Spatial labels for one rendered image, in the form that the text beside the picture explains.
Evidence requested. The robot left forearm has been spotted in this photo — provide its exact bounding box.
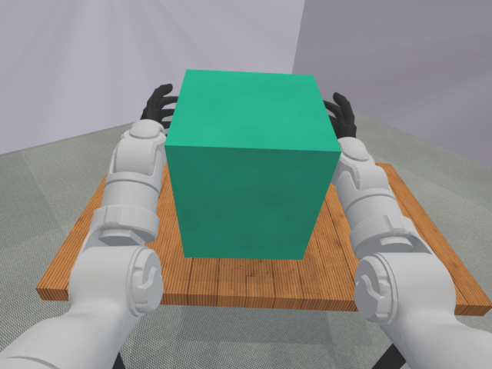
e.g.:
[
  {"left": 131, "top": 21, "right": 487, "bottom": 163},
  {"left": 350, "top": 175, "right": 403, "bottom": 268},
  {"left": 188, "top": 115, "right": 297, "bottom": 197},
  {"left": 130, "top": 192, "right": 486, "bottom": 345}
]
[{"left": 68, "top": 119, "right": 167, "bottom": 305}]

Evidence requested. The robot right hand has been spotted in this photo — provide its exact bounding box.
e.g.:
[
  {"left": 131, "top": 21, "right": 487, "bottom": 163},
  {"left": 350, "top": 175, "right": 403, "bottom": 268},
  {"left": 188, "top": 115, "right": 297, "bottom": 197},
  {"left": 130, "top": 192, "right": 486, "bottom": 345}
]
[{"left": 323, "top": 92, "right": 357, "bottom": 139}]

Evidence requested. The robot right forearm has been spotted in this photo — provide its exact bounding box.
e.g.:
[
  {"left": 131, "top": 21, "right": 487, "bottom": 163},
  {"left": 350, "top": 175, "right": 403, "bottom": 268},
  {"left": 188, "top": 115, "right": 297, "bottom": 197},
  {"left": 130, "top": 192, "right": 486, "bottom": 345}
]
[{"left": 331, "top": 137, "right": 456, "bottom": 310}]

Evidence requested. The table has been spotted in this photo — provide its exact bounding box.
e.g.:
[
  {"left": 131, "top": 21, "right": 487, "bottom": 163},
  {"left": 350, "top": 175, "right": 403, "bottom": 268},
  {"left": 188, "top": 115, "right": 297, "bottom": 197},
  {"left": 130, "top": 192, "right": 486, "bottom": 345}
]
[{"left": 35, "top": 162, "right": 492, "bottom": 369}]

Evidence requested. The robot left hand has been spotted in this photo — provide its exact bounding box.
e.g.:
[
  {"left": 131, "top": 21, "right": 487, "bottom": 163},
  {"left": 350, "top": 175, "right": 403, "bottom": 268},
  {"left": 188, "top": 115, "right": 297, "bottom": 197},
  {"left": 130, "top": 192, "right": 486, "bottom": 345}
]
[{"left": 140, "top": 84, "right": 178, "bottom": 137}]

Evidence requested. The robot right upper arm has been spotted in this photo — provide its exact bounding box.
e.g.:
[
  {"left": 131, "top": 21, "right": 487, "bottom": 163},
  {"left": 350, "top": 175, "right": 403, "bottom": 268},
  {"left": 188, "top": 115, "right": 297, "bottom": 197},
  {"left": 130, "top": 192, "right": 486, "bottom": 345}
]
[{"left": 354, "top": 253, "right": 492, "bottom": 369}]

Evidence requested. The carton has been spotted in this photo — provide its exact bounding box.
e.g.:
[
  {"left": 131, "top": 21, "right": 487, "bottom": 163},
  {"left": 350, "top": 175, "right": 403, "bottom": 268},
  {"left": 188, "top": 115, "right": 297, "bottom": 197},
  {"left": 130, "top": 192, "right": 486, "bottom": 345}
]
[{"left": 165, "top": 69, "right": 342, "bottom": 260}]

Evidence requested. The robot left upper arm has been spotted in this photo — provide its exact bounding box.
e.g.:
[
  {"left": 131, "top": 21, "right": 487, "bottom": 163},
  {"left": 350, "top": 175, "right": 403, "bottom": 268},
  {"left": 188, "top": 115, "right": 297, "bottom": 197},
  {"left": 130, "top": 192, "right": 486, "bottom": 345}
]
[{"left": 0, "top": 245, "right": 164, "bottom": 369}]

